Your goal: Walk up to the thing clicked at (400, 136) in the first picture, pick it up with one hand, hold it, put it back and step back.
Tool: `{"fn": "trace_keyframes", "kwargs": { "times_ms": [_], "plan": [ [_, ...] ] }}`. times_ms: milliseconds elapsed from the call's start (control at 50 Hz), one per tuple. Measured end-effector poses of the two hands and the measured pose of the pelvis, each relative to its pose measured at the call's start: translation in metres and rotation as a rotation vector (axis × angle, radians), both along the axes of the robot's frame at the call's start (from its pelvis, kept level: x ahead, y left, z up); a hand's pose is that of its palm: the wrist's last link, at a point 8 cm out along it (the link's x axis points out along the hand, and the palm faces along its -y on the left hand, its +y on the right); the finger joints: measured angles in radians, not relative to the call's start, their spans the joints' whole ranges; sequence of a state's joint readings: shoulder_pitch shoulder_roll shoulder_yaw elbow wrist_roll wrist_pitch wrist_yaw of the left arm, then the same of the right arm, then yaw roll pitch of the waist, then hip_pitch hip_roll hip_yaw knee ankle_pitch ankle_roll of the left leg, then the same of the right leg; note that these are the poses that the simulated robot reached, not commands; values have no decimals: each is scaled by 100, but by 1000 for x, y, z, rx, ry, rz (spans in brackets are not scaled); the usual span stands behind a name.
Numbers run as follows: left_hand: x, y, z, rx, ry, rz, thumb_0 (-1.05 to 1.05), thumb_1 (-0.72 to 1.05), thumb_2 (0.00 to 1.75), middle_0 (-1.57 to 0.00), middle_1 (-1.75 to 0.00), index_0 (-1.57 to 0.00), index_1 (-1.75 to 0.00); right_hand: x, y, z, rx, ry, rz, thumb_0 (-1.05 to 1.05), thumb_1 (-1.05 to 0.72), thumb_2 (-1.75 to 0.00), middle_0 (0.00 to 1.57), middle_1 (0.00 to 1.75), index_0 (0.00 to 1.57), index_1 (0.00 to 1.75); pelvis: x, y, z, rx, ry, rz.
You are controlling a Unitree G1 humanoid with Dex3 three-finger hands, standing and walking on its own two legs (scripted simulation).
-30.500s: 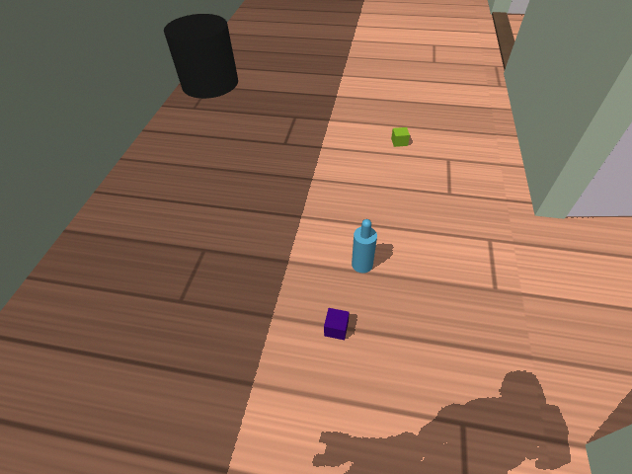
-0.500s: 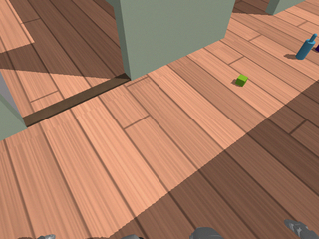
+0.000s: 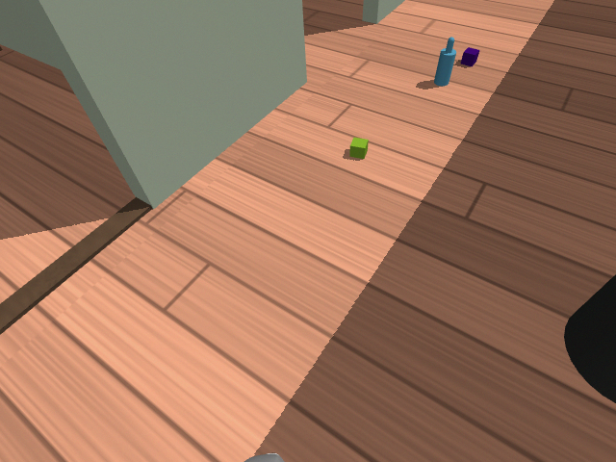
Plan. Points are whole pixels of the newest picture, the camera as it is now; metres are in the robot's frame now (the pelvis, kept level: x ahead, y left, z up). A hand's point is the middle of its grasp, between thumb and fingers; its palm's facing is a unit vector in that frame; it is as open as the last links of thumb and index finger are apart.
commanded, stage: walk up
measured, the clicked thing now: (359, 148) +1.55 -0.21 -0.72
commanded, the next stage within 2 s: none
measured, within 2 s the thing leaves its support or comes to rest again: neither
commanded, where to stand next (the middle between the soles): +0.08 +0.00 m, yaw -18 degrees
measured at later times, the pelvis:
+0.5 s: pelvis +0.04 +0.00 -0.01, yaw -13 degrees
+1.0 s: pelvis +0.03 +0.02 +0.01, yaw -18 degrees
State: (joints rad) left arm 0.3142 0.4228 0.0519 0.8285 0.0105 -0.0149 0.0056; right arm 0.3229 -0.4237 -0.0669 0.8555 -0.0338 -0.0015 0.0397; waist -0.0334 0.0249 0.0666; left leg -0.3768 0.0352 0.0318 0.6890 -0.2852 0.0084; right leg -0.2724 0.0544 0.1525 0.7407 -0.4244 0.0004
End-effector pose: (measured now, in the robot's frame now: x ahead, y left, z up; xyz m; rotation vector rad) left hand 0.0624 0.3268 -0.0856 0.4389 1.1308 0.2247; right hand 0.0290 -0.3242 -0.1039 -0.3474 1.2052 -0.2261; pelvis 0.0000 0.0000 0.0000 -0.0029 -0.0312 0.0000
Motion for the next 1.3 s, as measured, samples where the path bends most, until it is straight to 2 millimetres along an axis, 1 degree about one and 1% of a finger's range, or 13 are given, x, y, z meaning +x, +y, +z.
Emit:
{"fn": "trace_keyframes", "kwargs": {
  "times_ms": [40, 120, 200, 260, 320, 420, 480, 540, 600, 700, 880, 1120, 1300],
  "plan": [
    [18, -2, -6, -5, 12, -26, 1, 91, 90, -20, -30, -21, -30, 2, 7, 1, 3, -19, -25, 1, -90, -90, 20, 30, 21, 29, 5, 3, 0, 4, 4, -31],
    [53, -12, -6, -29, 19, -103, 1, 91, 90, -20, -30, -21, -30, 5, 13, 10, 11, -41, -69, 1, -90, -90, 21, 30, 21, 30, 15, 2, 7, -1, 5, -77],
    [85, -25, -3, -37, -4, -154, 1, 91, 90, -20, -30, -21, -30, 8, 6, 8, 12, -30, -87, 0, -90, -90, 21, 30, 21, 30, 24, -2, 7, -4, 10, -108],
    [104, -33, -5, -14, -34, -176, 1, 91, 90, -20, -30, -21, -30, 13, -6, -5, 15, -23, -112, 0, -90, -90, 21, 30, 21, 30, 30, -10, -3, -8, 8, -130],
    [116, -41, -5, 3, -43, -199, 1, 91, 90, -20, -30, -21, -30, 21, -11, -15, 16, -16, -150, 1, -90, -90, 20, 30, 21, 30, 33, -14, -6, -1, 7, -157],
    [130, -47, -4, 7, -31, -234, 1, 91, 90, -21, -30, -21, -30, 36, -9, -18, 22, -49, -171, 1, -90, -90, 20, 30, 21, 29, 36, -8, -6, 14, 22, -200],
    [138, -46, -8, -2, -32, -254, 1, 91, 90, -21, -30, -21, -30, 37, -4, -19, 15, -58, -176, 0, -90, -90, 20, 30, 21, 29, 37, -1, -7, 18, 29, -219],
    [146, -41, -17, -18, -33, -259, 1, 90, 90, -21, -30, -21, -30, 32, 4, -18, 0, -61, -187, 0, -90, -90, 20, 30, 21, 29, 36, 7, -11, 33, 24, -232],
    [151, -41, -21, -36, -24, -261, 1, 91, 90, -21, -30, -21, -30, 22, 13, -14, 4, -52, -200, 0, -90, -90, 20, 30, 21, 29, 37, 12, -9, 21, 18, -250],
    [155, -40, -24, -54, -18, -287, 1, 91, 90, -20, -30, -21, -30, 10, 17, -8, 2, -43, -243, 0, -90, -90, 20, 30, 21, 30, 37, 14, -6, 3, 11, -270],
    [157, -40, -16, -61, -10, -311, 1, 91, 90, -20, -30, -21, -30, -9, 21, -2, 1, -40, -295, 1, -90, -90, 20, 30, 21, 30, 30, 22, 2, 5, -4, -300],
    [145, -39, -9, -51, 68, -321, 1, 91, 90, -20, -30, -21, -30, -25, 26, -1, 30, -14, -345, 0, -90, -90, 20, 30, 21, 29, 28, 26, 12, 22, 7, -334],
    [154, -43, -11, -56, 80, -329, 1, 91, 90, -20, -30, -21, -30, -29, 34, 0, 43, 14, -381, 1, -90, -90, 20, 30, 21, 29, 33, 27, 14, 22, 6, -350]
  ]
}}
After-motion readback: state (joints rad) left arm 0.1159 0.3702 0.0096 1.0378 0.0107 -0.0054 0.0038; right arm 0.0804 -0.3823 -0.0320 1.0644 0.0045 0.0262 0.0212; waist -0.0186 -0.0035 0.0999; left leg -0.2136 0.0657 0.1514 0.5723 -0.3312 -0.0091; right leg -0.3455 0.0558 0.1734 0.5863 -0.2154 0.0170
